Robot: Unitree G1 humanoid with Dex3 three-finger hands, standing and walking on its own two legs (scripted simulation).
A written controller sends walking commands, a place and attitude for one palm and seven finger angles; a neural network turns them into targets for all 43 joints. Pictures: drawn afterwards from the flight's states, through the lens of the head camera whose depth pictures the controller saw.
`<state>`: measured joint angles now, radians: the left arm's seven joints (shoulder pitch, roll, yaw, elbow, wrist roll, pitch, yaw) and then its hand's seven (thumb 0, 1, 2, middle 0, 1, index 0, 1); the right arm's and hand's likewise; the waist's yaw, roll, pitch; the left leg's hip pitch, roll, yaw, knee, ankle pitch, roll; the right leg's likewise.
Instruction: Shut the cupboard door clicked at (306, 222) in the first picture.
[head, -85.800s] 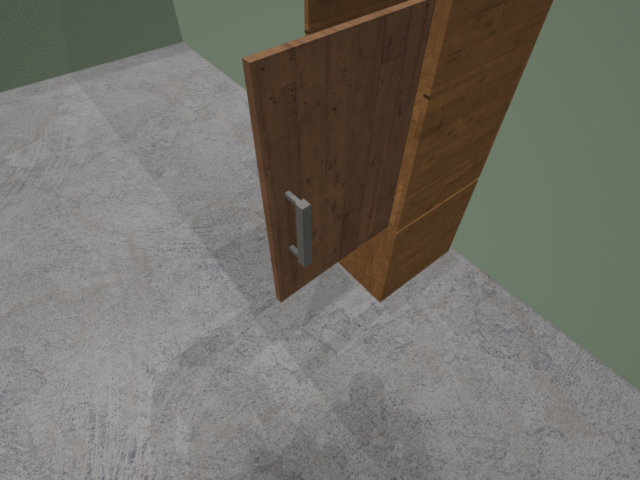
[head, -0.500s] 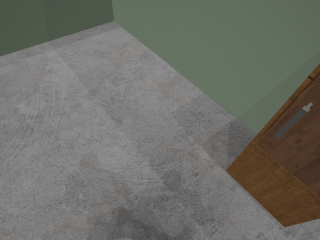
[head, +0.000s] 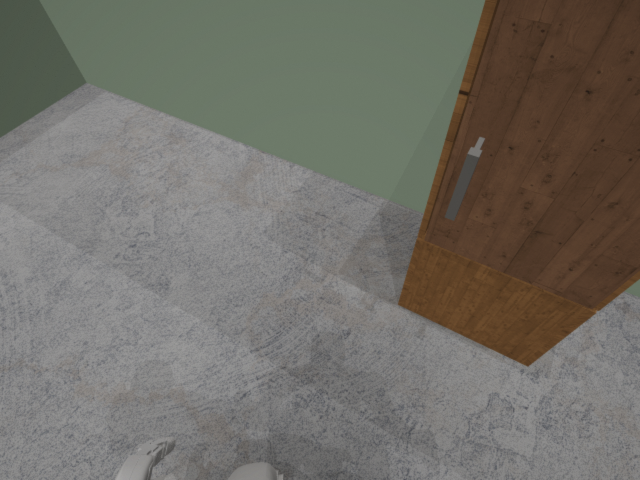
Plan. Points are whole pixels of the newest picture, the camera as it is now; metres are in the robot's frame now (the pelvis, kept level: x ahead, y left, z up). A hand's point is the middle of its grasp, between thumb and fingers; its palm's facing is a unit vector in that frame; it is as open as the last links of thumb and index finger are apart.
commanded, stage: turn to face it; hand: left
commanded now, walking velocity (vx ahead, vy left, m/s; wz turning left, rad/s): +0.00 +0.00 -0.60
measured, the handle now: (464, 180) +0.63 -0.25 -0.08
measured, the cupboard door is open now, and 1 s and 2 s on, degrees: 0 0 0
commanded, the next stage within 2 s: take the last steps up to it in 0.72 s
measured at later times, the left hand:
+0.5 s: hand (190, 436) +0.19 +0.21 -0.15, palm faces -0.24 -0.95 -0.21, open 7.4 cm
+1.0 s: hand (243, 432) +0.20 +0.14 -0.17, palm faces -0.38 -0.91 -0.17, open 7.4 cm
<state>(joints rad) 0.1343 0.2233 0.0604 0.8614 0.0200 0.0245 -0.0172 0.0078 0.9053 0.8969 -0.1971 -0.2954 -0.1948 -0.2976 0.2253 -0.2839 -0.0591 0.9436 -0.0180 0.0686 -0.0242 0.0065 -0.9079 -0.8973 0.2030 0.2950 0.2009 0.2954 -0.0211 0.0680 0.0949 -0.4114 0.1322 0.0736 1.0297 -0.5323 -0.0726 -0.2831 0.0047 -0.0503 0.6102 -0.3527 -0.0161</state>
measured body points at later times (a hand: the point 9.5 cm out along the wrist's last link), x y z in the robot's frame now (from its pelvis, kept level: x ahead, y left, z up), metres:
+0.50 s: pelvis +0.04 +0.03 +0.02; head +0.09 +0.04 +0.47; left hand +0.20 +0.26 -0.13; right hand +0.03 -0.22 -0.11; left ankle +0.07 +0.14 -0.72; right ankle -0.04 -0.10 -0.65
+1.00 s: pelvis +0.07 -0.01 +0.00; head +0.10 +0.00 +0.45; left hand +0.22 +0.19 -0.15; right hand +0.01 -0.25 -0.13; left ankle +0.12 +0.10 -0.73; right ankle -0.02 -0.10 -0.72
